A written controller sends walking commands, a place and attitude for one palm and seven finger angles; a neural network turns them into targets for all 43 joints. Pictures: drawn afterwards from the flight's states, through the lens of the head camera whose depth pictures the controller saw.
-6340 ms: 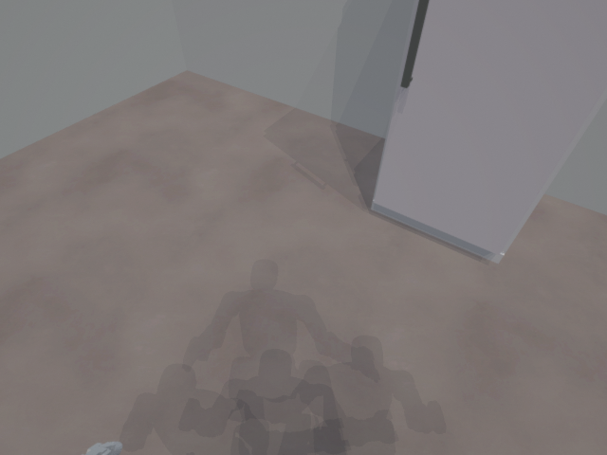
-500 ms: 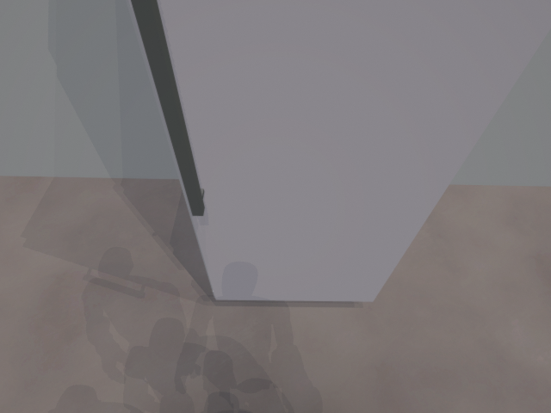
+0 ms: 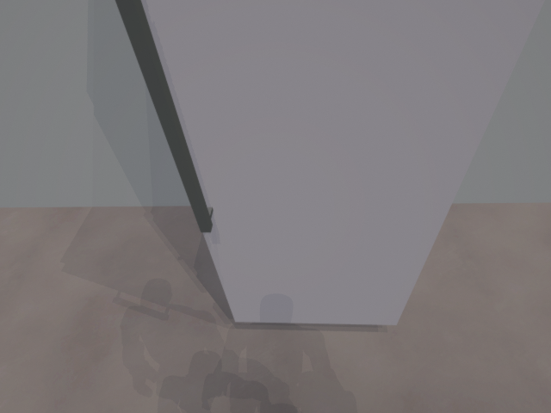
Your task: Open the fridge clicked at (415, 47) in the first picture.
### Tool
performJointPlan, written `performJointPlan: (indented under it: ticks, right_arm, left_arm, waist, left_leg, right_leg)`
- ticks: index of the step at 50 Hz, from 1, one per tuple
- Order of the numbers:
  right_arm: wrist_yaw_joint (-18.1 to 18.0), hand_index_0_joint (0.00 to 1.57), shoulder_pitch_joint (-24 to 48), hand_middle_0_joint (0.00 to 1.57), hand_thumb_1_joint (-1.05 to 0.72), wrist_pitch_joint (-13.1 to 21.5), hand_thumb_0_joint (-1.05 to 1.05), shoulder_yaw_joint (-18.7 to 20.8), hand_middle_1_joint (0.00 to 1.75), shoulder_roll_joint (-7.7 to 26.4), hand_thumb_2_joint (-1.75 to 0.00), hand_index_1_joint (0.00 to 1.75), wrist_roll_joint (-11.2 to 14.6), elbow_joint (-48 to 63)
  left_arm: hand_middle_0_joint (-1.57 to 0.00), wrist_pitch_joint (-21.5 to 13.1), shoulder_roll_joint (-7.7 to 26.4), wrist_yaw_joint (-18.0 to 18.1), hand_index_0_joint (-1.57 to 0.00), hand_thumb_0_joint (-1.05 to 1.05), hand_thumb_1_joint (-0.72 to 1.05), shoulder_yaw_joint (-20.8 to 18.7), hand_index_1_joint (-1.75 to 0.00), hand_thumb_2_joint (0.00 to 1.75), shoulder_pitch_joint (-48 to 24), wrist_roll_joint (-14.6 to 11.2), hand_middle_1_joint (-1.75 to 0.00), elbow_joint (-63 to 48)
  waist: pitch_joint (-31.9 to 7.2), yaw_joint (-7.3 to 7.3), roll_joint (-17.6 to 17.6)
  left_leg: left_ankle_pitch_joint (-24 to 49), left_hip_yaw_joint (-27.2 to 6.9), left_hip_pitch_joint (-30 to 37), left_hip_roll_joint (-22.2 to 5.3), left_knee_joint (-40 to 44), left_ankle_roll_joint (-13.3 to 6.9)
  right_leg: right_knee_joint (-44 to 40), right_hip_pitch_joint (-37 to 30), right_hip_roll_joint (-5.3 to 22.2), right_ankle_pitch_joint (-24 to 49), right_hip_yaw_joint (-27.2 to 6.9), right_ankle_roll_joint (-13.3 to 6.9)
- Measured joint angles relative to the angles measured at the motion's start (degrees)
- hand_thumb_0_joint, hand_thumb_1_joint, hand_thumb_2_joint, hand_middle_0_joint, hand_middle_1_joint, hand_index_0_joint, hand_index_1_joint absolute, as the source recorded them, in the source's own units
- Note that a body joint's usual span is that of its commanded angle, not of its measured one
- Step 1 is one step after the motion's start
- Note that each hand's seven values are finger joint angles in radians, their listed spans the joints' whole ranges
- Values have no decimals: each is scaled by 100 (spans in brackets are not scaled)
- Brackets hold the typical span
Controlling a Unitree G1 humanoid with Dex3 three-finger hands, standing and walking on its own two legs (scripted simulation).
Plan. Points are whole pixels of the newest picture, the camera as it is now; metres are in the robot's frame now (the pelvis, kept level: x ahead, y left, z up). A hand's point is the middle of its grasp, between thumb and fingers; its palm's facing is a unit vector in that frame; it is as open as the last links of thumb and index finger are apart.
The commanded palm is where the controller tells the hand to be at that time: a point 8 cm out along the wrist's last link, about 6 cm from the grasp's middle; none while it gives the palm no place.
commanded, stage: come to a stop and stand still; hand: left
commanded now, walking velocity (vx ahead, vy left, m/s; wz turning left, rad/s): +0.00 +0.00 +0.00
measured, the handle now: (178, 129) +0.52 +0.19 +0.17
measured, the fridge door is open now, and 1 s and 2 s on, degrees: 0 0 0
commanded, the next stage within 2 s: look again from close up in 0.74 s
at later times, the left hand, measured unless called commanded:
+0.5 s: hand out of the picture -0.03 +0.19 -0.16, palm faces +0.04 -0.98 -0.21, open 7.4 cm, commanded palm none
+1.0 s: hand out of the picture -0.01 +0.20 -0.17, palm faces +0.04 -0.97 -0.22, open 7.4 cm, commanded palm none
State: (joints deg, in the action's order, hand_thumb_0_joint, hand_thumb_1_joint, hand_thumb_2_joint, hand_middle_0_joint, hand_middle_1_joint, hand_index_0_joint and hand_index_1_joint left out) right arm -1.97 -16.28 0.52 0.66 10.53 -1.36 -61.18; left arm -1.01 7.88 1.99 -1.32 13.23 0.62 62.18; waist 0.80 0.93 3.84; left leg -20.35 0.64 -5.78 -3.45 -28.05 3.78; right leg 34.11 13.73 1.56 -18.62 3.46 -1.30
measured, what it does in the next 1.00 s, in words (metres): stands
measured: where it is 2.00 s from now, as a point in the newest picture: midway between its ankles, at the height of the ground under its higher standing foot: outside the picture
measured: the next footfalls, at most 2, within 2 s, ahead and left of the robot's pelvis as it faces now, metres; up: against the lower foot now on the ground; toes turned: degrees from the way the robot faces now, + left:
none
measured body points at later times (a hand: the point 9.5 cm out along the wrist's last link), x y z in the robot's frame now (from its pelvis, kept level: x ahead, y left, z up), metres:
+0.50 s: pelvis -0.03 +0.02 +0.01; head -0.02 +0.00 +0.45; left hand -0.03 +0.24 -0.15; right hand -0.07 -0.19 -0.16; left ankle -0.06 +0.16 -0.73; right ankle +0.00 -0.10 -0.73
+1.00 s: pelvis -0.03 +0.02 +0.01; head -0.01 +0.01 +0.45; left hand -0.02 +0.25 -0.15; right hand -0.03 -0.19 -0.16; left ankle -0.06 +0.16 -0.73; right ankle +0.00 -0.10 -0.73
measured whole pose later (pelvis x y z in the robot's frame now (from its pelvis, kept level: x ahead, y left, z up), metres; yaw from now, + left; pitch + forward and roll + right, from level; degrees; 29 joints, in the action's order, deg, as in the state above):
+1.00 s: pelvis -0.03 +0.02 +0.01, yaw +0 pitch -2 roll +1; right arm -1.7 -16.9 1.2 0.0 8.2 -1.1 -63.8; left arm -0.7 8.5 1.6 -1.1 14.8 0.9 63.5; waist 3.0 -0.1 0.8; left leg -17.3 1.5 -7.7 -1.6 -26.6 1.8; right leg 30.4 14.8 3.1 -14.1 2.4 0.5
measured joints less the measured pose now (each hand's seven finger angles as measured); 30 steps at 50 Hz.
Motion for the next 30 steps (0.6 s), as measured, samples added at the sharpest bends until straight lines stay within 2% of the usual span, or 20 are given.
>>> performJointPlan:
  ticks: [12,30]
  right_arm:
    - [33,19,-279,19,-91,-12,0,-86,30,-135,-89,30,21,-282]
    - [44,19,-396,19,-91,50,0,-118,30,-354,-89,30,22,-386]
  left_arm:
    - [-20,54,9,-44,-20,0,91,32,-30,90,333,-6,-30,169]
    - [-20,58,17,-27,-20,1,91,34,-30,90,251,3,-30,149]
  waist:
    - [150,-64,-126]
    - [155,-69,-286]
  left_leg:
    - [219,9,-51,21,137,-42]
    - [327,60,-206,160,117,-178]
  right_leg:
    - [-297,-21,8,311,-9,35]
    - [-403,84,135,503,-80,160]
